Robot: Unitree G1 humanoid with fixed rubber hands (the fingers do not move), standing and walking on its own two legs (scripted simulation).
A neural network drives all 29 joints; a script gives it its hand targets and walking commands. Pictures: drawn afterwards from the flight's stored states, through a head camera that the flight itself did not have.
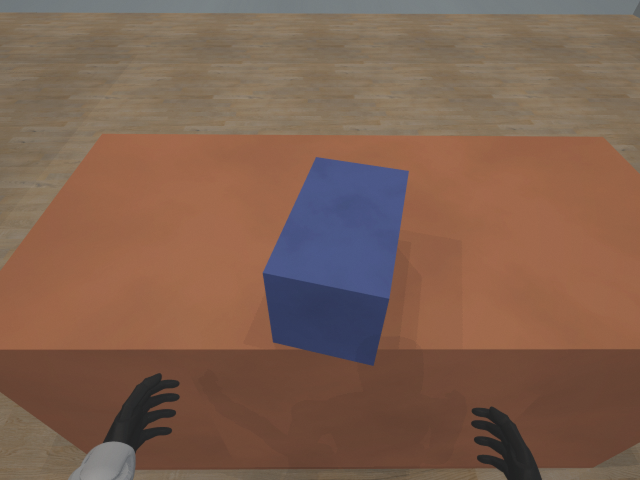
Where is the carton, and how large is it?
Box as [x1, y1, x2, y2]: [263, 157, 408, 365]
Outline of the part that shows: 316,157 263,271 273,342 373,365 389,297 408,171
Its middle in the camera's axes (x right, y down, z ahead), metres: +0.04 +0.02 +0.64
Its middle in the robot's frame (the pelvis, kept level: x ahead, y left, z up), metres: +0.46 -0.02 +0.01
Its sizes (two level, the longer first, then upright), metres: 0.275 0.163 0.174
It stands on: a pedestal, 0.69 m high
